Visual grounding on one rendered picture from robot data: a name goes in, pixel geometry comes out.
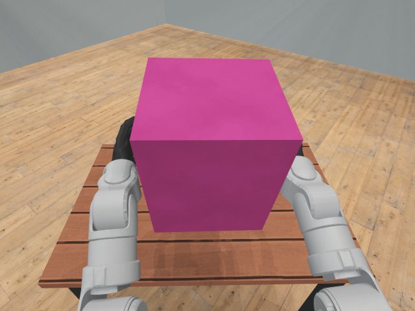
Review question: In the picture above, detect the robot left hand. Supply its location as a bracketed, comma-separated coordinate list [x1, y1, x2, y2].
[112, 116, 136, 165]

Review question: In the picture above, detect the robot left upper arm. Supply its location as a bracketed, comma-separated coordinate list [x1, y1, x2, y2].
[82, 296, 148, 311]

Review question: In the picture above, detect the robot right upper arm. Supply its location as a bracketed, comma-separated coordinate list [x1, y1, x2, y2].
[314, 282, 390, 311]

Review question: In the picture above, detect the robot left forearm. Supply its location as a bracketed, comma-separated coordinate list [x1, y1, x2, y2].
[77, 159, 141, 311]

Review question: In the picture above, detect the table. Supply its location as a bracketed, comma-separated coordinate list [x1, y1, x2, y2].
[38, 143, 376, 311]

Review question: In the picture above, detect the carton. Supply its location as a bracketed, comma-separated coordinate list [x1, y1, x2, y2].
[130, 58, 303, 233]

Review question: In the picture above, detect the robot right hand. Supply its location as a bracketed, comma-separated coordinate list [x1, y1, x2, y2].
[296, 144, 304, 156]

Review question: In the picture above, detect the robot right forearm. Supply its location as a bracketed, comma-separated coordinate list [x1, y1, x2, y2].
[280, 155, 393, 311]

